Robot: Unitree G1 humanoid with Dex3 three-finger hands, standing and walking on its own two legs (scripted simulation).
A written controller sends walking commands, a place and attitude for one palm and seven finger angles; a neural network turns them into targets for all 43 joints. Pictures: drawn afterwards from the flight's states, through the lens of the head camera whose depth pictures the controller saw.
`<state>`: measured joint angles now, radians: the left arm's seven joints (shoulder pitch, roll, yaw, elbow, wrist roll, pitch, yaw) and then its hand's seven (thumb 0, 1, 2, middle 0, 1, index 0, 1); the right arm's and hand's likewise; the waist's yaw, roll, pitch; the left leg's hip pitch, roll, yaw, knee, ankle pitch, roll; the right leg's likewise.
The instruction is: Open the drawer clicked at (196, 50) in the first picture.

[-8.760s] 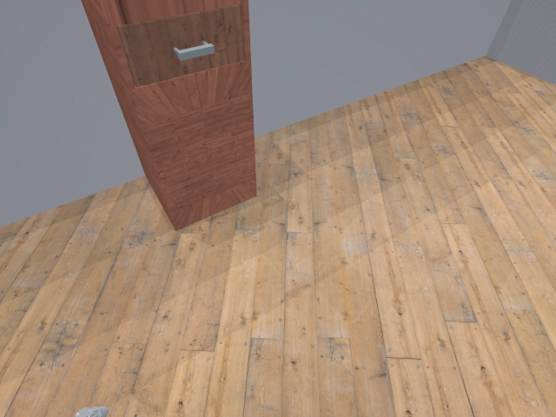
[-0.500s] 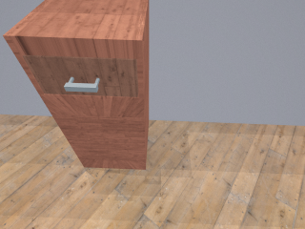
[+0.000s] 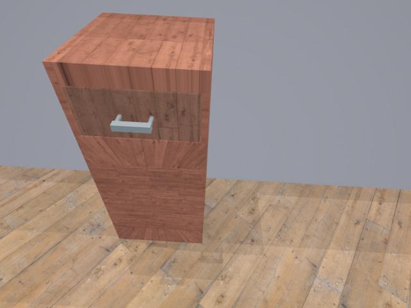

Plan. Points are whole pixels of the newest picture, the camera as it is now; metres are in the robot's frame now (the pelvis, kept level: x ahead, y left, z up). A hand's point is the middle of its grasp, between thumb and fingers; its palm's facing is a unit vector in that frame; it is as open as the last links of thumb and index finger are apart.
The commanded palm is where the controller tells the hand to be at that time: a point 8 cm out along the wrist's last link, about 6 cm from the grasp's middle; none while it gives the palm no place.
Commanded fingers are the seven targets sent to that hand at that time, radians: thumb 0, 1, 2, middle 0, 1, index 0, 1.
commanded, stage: come to a stop and stand still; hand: left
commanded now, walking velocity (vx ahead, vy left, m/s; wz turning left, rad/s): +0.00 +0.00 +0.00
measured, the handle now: (133, 122) +0.60 +0.25 +0.03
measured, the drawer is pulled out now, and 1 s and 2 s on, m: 0.00 0.00 0.00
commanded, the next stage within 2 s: look again from close up in 0.22 s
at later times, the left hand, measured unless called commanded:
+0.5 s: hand out of the picture +0.01 +0.20 -0.17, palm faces -0.03 -0.97 -0.23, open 7.4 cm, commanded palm none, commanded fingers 0.00 0.90 0.90 -0.20 -0.30 -0.20 -0.30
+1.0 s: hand out of the picture -0.02 +0.16 -0.18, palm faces +0.01 -0.99 -0.16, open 7.4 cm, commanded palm none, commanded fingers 0.00 0.90 0.90 -0.20 -0.30 -0.20 -0.30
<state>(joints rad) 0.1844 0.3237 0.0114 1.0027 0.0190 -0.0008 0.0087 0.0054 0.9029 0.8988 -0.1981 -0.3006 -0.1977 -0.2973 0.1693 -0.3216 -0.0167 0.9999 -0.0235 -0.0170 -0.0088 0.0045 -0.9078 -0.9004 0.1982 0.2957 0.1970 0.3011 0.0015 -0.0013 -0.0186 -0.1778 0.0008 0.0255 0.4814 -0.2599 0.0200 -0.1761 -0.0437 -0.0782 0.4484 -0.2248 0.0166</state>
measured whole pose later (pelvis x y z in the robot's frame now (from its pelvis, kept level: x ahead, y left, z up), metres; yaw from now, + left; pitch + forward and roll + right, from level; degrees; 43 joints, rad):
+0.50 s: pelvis +0.00 +0.00 +0.00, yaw +0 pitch -3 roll +0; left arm 0.27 0.22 -0.03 1.11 0.02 0.00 0.02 0.01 0.90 0.90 -0.20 -0.30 -0.20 -0.30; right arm 0.21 -0.23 0.01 1.13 -0.01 0.00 0.00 0.00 -0.91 -0.90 0.20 0.30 0.20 0.30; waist 0.00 0.00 0.03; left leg -0.15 -0.01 0.03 0.40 -0.21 0.02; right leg -0.15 -0.05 -0.07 0.38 -0.18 0.02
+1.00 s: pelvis +0.00 +0.00 +0.00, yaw -1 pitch -2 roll -1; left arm 0.35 0.13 -0.01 1.11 0.03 0.00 0.04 0.00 0.90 0.90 -0.20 -0.30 -0.20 -0.30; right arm 0.31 -0.13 0.00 1.14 -0.01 0.01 -0.01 0.00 -0.91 -0.90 0.20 0.30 0.20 0.30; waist 0.00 0.00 0.00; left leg -0.19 0.01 0.04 0.47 -0.25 0.02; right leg -0.19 -0.04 -0.06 0.43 -0.21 0.02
